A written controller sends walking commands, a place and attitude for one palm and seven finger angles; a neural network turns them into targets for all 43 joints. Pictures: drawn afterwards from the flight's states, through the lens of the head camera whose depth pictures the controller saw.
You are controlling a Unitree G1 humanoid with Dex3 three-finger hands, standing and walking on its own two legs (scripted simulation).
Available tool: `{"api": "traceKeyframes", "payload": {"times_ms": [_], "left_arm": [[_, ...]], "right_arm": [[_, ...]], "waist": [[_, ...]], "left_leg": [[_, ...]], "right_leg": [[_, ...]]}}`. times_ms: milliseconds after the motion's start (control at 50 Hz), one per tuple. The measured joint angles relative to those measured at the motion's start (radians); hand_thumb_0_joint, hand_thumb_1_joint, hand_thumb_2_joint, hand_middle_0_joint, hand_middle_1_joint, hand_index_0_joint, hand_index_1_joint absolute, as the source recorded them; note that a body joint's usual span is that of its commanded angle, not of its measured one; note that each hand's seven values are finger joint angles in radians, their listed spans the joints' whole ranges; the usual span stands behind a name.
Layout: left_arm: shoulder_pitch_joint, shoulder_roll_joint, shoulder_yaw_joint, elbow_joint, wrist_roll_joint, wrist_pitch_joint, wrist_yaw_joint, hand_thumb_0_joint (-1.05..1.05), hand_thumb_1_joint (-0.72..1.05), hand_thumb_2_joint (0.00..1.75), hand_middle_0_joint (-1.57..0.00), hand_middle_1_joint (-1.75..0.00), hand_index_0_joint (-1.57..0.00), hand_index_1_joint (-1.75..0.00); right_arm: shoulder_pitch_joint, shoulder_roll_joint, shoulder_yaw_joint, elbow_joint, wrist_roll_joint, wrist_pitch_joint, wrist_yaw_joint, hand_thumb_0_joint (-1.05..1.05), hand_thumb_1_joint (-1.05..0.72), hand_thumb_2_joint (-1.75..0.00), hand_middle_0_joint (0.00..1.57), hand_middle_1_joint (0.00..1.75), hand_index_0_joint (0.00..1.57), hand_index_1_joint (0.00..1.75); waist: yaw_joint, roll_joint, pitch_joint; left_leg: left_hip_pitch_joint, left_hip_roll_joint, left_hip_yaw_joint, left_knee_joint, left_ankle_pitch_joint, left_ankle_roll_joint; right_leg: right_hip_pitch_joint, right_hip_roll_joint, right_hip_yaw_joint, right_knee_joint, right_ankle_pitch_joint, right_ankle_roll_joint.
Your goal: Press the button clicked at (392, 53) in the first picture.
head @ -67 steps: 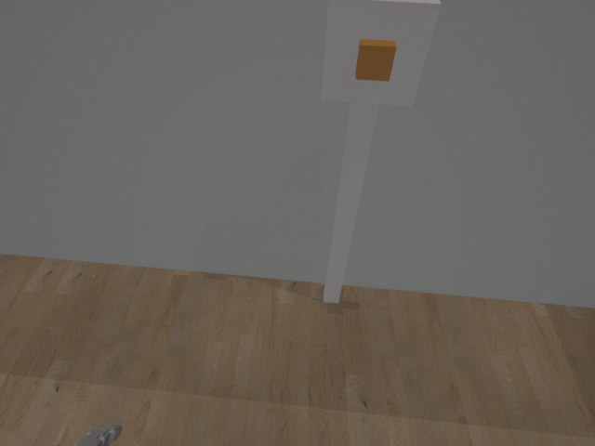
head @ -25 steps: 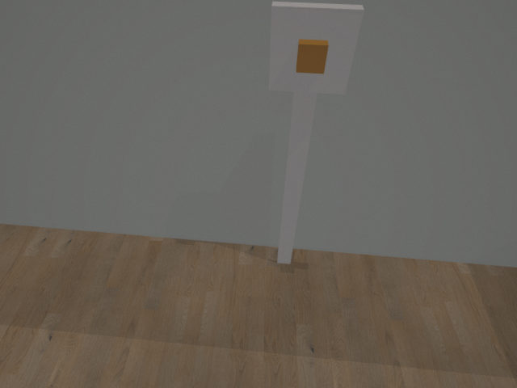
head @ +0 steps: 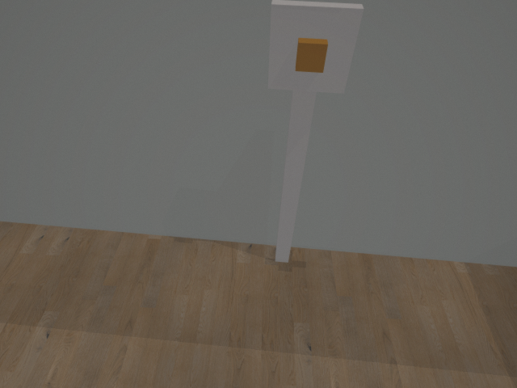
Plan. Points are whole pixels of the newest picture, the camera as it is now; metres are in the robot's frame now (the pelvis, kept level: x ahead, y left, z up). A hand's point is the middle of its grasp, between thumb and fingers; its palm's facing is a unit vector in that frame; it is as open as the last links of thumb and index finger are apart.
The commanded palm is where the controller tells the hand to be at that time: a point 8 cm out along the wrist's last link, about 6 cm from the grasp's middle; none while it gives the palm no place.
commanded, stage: look at it before walking up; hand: left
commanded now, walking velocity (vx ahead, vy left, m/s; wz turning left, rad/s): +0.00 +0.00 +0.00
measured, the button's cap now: (311, 54) +0.74 -0.07 +0.18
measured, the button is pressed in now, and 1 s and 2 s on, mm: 0 0 0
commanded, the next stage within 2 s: take the last steps up to it in 0.32 s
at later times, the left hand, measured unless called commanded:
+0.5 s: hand out of the picture +0.07 +0.25 -0.16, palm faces -0.01 -0.94 -0.33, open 7.4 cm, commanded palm none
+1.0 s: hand out of the picture +0.07 +0.09 -0.18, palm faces -0.03 -0.99 -0.16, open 7.4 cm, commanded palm none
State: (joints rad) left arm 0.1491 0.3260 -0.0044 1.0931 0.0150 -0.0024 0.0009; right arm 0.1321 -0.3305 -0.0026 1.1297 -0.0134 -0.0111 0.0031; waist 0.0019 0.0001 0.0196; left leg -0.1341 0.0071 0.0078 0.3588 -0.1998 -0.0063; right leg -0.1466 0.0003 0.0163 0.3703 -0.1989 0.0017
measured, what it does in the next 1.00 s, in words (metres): walks ahead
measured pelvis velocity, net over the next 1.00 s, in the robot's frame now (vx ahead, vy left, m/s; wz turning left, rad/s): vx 0.11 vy -0.07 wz -0.10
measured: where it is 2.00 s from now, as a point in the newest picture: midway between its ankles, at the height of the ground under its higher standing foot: outside the picture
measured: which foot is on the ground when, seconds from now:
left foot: down 0.00-0.80, up 0.82-1.00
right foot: down 0.00-1.00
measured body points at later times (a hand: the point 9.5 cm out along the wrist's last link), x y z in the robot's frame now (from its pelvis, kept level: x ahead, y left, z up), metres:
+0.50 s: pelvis +0.01 +0.00 +0.00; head +0.01 +0.00 +0.45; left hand +0.07 +0.30 -0.13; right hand +0.08 -0.29 -0.13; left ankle +0.00 +0.12 -0.75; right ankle +0.00 -0.12 -0.75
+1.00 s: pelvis +0.11 -0.07 -0.01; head +0.13 -0.07 +0.44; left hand +0.07 +0.14 -0.16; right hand +0.11 -0.32 -0.16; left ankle +0.12 +0.04 -0.67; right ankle +0.06 -0.14 -0.75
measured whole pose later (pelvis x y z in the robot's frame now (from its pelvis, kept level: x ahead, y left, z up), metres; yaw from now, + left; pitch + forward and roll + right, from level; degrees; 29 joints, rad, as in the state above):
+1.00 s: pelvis +0.11 -0.07 -0.01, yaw -6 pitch +0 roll -1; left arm 0.42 0.13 0.03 1.11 0.03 -0.04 0.01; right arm 0.24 -0.21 -0.06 1.10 -0.03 0.00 0.00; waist 0.02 0.02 0.02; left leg -0.52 0.10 0.08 1.11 -0.35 -0.01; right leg -0.13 0.06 -0.08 0.41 -0.29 -0.07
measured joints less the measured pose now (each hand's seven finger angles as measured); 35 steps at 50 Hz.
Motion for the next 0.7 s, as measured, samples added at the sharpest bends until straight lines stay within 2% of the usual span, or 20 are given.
{"api": "traceKeyframes", "payload": {"times_ms": [520,620,700], "left_arm": [[0.007,-0.001,0.002,0.004,-0.001,0.002,0.009,0.01,0.91,0.9,-0.21,-0.3,-0.2,-0.3],[0.075,-0.032,0.01,0.003,0.008,0.026,-0.009,0.0,0.91,0.9,-0.2,-0.3,-0.2,-0.3],[0.131,-0.065,0.028,-0.006,0.014,0.047,-0.032,0.01,0.91,0.9,-0.2,-0.3,-0.19,-0.3]], "right_arm": [[-0.013,0.008,0.004,0.0,-0.003,0.003,-0.005,0.01,-0.9,-0.9,0.21,0.3,0.2,0.3],[0.032,0.057,-0.002,-0.01,-0.013,0.014,-0.001,0.01,-0.9,-0.9,0.2,0.3,0.2,0.3],[0.085,0.097,-0.017,-0.027,-0.016,0.0,-0.005,0.01,-0.9,-0.9,0.21,0.3,0.2,0.3]], "waist": [[0.006,-0.002,-0.006],[0.01,-0.015,-0.037],[0.005,-0.016,-0.03]], "left_leg": [[0.013,-0.002,0.004,-0.006,-0.009,0.001],[0.008,0.006,0.034,0.051,-0.069,0.0],[0.026,0.029,0.069,0.062,-0.103,-0.011]], "right_leg": [[0.011,-0.002,0.003,-0.005,-0.008,0.004],[-0.038,0.001,0.017,0.12,-0.115,-0.006],[-0.141,-0.006,-0.021,0.334,-0.224,-0.011]]}}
